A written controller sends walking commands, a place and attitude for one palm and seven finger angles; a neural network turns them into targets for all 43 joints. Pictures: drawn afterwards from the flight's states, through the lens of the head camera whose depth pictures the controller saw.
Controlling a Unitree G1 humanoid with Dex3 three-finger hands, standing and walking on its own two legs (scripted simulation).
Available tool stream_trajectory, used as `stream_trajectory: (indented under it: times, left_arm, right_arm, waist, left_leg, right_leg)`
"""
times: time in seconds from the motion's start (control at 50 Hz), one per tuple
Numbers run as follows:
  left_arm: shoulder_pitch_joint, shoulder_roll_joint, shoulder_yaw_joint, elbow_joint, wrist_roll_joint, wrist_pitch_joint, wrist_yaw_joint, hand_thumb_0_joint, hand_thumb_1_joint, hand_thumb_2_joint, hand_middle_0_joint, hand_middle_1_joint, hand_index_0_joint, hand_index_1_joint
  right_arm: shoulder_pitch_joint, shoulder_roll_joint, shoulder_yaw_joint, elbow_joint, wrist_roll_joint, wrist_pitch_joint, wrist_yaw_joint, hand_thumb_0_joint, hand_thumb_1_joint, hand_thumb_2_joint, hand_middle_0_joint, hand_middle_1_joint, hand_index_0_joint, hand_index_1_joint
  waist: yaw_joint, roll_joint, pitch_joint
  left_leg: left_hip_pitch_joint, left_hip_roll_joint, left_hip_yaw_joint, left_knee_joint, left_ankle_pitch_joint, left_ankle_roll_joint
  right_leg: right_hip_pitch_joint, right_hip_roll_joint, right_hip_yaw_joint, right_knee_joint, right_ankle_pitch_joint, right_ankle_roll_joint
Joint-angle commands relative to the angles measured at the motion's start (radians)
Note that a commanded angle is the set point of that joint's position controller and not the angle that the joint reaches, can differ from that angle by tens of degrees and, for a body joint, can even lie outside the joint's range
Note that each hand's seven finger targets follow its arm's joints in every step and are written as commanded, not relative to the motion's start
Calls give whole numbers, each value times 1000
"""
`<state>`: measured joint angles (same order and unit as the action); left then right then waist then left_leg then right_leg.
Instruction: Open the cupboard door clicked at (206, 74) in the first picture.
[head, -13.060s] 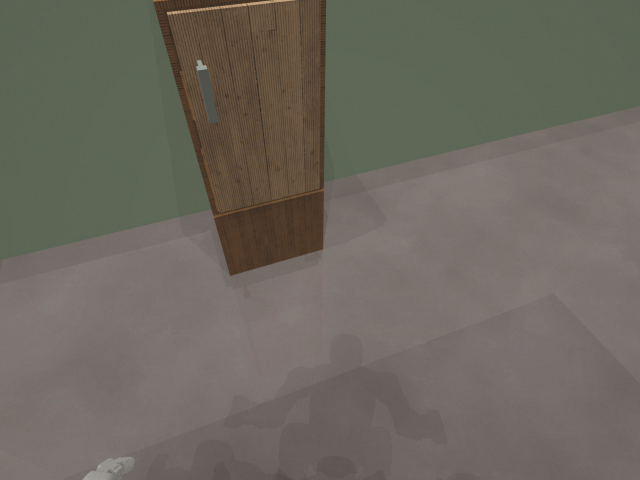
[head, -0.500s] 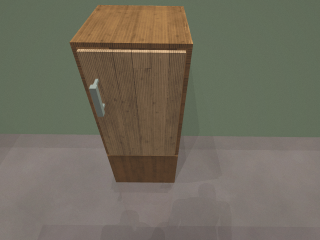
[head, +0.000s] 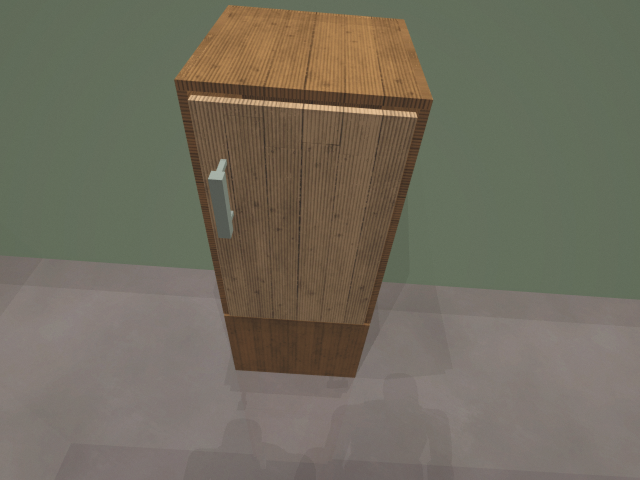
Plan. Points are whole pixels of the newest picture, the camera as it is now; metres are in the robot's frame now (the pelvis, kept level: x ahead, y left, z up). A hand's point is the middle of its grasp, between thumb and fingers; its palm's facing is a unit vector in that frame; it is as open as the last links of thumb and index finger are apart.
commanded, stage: come to a stop and stand still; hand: left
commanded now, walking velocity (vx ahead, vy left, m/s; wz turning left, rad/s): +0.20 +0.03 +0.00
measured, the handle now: (224, 199) +0.56 +0.22 +0.02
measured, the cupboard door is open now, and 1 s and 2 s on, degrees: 0 0 0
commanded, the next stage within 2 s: look again from close up in 1.70 s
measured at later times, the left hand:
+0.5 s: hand out of the picture +0.14 +0.15 -0.16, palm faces +0.01 -0.98 -0.21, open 7.3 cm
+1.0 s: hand out of the picture +0.00 +0.15 -0.16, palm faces +0.03 -0.98 -0.21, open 7.3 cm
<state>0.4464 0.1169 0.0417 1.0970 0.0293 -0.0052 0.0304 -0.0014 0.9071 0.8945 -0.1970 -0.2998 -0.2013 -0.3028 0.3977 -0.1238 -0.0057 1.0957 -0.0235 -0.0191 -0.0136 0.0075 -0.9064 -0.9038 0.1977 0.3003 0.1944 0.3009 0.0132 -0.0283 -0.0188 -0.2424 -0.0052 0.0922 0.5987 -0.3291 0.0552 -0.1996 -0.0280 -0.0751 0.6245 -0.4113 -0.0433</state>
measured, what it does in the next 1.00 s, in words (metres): steps on the spot: right foot, then left foot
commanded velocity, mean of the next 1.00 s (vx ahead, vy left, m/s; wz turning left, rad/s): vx -0.01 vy -0.01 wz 0.00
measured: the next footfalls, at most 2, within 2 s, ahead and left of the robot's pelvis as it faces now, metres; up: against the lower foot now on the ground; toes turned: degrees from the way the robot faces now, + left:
right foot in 0.38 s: +0.15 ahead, -0.13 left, +0.00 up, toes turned -4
left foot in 0.66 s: +0.05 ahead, +0.09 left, +0.00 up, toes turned +2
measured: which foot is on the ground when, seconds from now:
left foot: down 0.00-0.42, up 0.44-0.64, down 0.66-1.00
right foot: up 0.00-0.36, down 0.38-0.68, up 0.70-0.96, down 0.98-1.00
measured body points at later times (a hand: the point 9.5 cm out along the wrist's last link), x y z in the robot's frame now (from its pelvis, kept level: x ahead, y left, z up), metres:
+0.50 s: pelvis +0.04 -0.02 +0.00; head +0.07 -0.03 +0.44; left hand +0.14 +0.20 -0.15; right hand +0.00 -0.21 -0.17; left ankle -0.01 +0.08 -0.70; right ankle +0.11 -0.12 -0.73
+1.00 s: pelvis +0.00 -0.02 +0.00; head +0.01 -0.04 +0.45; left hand +0.00 +0.21 -0.14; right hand -0.02 -0.23 -0.16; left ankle +0.01 +0.10 -0.73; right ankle +0.00 -0.12 -0.73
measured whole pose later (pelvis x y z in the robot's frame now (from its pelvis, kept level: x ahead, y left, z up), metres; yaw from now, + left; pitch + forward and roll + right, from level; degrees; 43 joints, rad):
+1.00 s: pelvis +0.00 -0.02 +0.00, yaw +0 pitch +0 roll +2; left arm 0.35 0.15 0.03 1.04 0.03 0.01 0.01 0.00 0.91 0.90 -0.19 -0.30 -0.20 -0.30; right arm 0.36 -0.12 -0.01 1.05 -0.02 -0.01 -0.02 0.01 -0.91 -0.90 0.20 0.30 0.20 0.30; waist -0.01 0.00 0.00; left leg -0.24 0.02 0.08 0.51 -0.26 0.00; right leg -0.24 -0.02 -0.05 0.53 -0.28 -0.02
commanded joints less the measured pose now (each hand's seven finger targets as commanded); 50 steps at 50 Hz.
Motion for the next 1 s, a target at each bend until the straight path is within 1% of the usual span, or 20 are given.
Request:
stream_trajectory:
  times: [0.0, 0.06, 0.14, 0.18, 0.24, 0.32, 0.34, 0.38, 0.4, 0.46, 0.6, 0.62, 0.64, 0.66, 0.68, 0.72, 0.78, 0.86, 0.92, 0.98]
  left_arm:
    - [-107, 47, 6, -99, 9, -30, -15, 0, 900, 900, -200, -300, -200, -300]
    - [-99, 17, -1, -79, 1, -35, -26, 0, 900, 900, -200, -300, -200, -300]
    - [-92, -10, -16, -62, -11, -11, -13, 0, 900, 900, -200, -300, -200, -300]
    - [-111, 1, -18, -64, -15, -2, -5, 0, 900, 900, -200, -300, -200, -300]
    - [-165, 37, -12, -75, -17, 5, -2, 0, 900, 900, -200, -300, -200, -300]
    - [-162, 92, 6, -99, -12, -5, 4, 0, 900, 900, -200, -300, -200, -300]
    - [-126, 114, 14, -93, -11, -12, 8, 0, 900, 900, -200, -300, -200, -300]
    - [-85, 182, 24, -82, -13, -17, 14, 0, 900, 900, -200, -300, -200, -300]
    - [-77, 196, 25, -83, -15, -14, 14, 0, 900, 900, -200, -300, -200, -300]
    - [-162, 171, 28, -123, -5, -5, 26, 0, 900, 900, -200, -300, -200, -300]
    - [-273, 195, 49, -196, -1, 35, 16, 0, 900, 900, -200, -300, -200, -300]
    - [-272, 166, 41, -204, -4, 42, 12, 0, 900, 900, -200, -300, -200, -300]
    - [-274, 108, 31, -221, -12, 50, 6, 0, 900, 900, -200, -300, -200, -300]
    - [-297, 85, 24, -236, -18, 48, 1, 0, 900, 900, -200, -300, -200, -300]
    - [-291, 100, 29, -233, -12, 42, -7, 0, 900, 900, -200, -300, -200, -300]
    - [-202, 82, 27, -187, 8, 35, -22, 0, 900, 900, -200, -300, -200, -300]
    - [-160, 67, 13, -160, 6, 19, -36, 0, 900, 900, -200, -300, -200, -300]
    - [-198, 54, -1, -171, -2, 1, -36, 0, 900, 900, -200, -300, -200, -300]
    - [-102, 46, -8, -122, -6, -15, -27, 0, 900, 900, -200, -300, -200, -300]
    - [29, 168, 6, -55, -13, -25, -10, 0, 900, 900, -200, -300, -200, -300]
  right_arm:
    - [228, -102, -11, 21, 0, -32, -23, 0, -900, -900, 200, 300, 200, 300]
    - [151, -71, 3, -5, 1, -58, -27, 0, -900, -900, 200, 300, 200, 300]
    - [138, -63, 19, 12, 3, -67, -46, 0, -900, -900, 200, 300, 200, 300]
    - [113, -74, 17, 20, 1, -57, -49, 0, -900, -900, 200, 300, 200, 300]
    - [106, -85, 3, 29, 2, -34, -52, 0, -900, -900, 200, 300, 200, 300]
    - [104, -92, -25, 17, 10, -13, -46, 0, -900, -900, 200, 300, 200, 300]
    - [100, -83, -28, 6, 14, -10, -44, 0, -900, -900, 200, 300, 200, 300]
    - [127, -36, -38, -7, 23, 3, -37, 0, -900, -900, 200, 300, 200, 300]
    - [113, -18, -43, -16, 23, 9, -36, 0, -900, -900, 200, 300, 200, 300]
    - [27, -18, -44, -39, 19, 34, -31, 0, -900, -900, 200, 300, 200, 300]
    - [111, -12, -41, -42, 5, 37, -3, 0, -900, -900, 200, 300, 200, 300]
    - [133, -38, -45, -43, 3, 35, -6, 0, -900, -900, 200, 300, 200, 300]
    - [132, -106, -55, -60, -11, 28, -9, 0, -900, -900, 200, 300, 200, 300]
    - [62, -157, -59, -102, -19, 23, -15, 0, -900, -900, 200, 300, 200, 300]
    - [-31, -169, -56, -133, -17, 18, -17, 0, -900, -900, 200, 300, 200, 300]
    - [-113, -141, -45, -145, -15, 3, -16, 0, -900, -900, 200, 300, 200, 300]
    - [-76, -156, -45, -131, -11, -11, -15, 0, -900, -900, 200, 300, 200, 300]
    - [24, -159, -46, -93, -16, -6, -16, 0, -900, -900, 200, 300, 200, 300]
    - [25, -147, -39, -71, -4, -1, -15, 0, -900, -900, 200, 300, 200, 300]
    - [-32, -54, -9, -92, 13, -3, -9, 0, -900, -900, 200, 300, 200, 300]
  waist:
    - [-76, 183, 205]
    - [-37, 28, 138]
    - [-13, 69, 59]
    - [-12, 117, 51]
    - [-32, 167, 61]
    - [-12, 93, 58]
    - [1, 51, 20]
    - [-9, -81, -57]
    - [-9, -110, -50]
    - [1, -195, -44]
    - [-63, -92, 10]
    - [-71, -17, 33]
    - [-79, 225, 62]
    - [-70, 349, 150]
    - [-36, 265, 175]
    - [20, 168, 145]
    - [-3, 140, 118]
    - [-63, 136, 97]
    - [-21, 80, 63]
    - [17, -208, 67]
  left_leg:
    - [141, 340, -472, -427, 29, 202]
    - [149, 301, -311, -381, 429, 187]
    - [154, 245, -139, -298, 955, 124]
    - [152, 237, -109, -265, 1024, 100]
    - [166, 245, -117, -233, 992, 93]
    - [139, 220, -127, -121, 871, 50]
    - [77, 182, -102, -62, 754, 19]
    - [-106, 37, -35, 83, 125, -40]
    - [-124, -3, -33, 166, -178, -52]
    - [-141, 18, -90, 405, -287, -59]
    - [141, -9, -3, -34, -3, -50]
    - [182, 19, -50, -146, -40, -44]
    - [95, 173, -296, -313, -254, 15]
    - [-95, 336, -508, -490, -383, 105]
    - [-222, 360, -505, -533, -405, 161]
    - [-234, 292, -393, -482, -321, 128]
    - [-74, 237, -266, -435, -198, 110]
    - [40, 260, -284, -396, -127, 124]
    - [-23, 211, -230, -281, -24, 80]
    - [-223, 25, -16, -4, -120, -36]
  right_leg:
    - [-503, -31, 31, 466, -98, -26]
    - [-465, -66, 49, 486, 47, 2]
    - [-327, -42, 38, 339, 127, 35]
    - [-260, -32, 28, 213, 154, 39]
    - [-211, -14, 9, 89, 140, 36]
    - [-86, -14, 16, -119, 286, 34]
    - [19, -55, 62, -126, 556, 24]
    - [173, -297, 244, -48, 1143, -109]
    - [147, -361, 252, -95, 1224, -168]
    - [19, -336, 271, -202, 911, -215]
    - [-332, -209, 218, -287, -65, -76]
    - [-397, -148, 172, -205, -158, -33]
    - [-444, -46, 84, -14, -170, 19]
    - [-421, 24, 21, 188, -86, 47]
    - [-345, -20, 106, 294, -5, 29]
    - [-292, 0, 93, 423, 49, 23]
    - [-315, -6, 40, 337, 64, 35]
    - [-247, -1, 11, 87, -53, 35]
    - [-26, 15, 17, -202, 92, 35]
    - [124, -256, 336, -378, 160, -73]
